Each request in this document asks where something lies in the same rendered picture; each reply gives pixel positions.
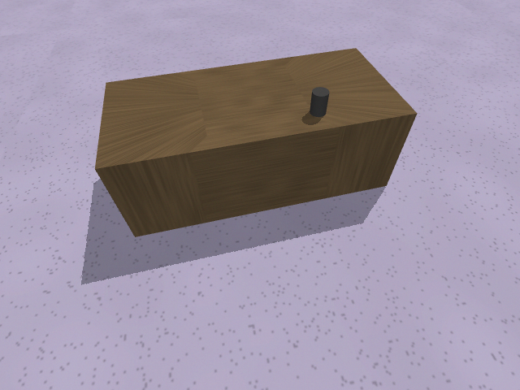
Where can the can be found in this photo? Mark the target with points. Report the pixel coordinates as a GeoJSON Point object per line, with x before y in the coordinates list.
{"type": "Point", "coordinates": [319, 100]}

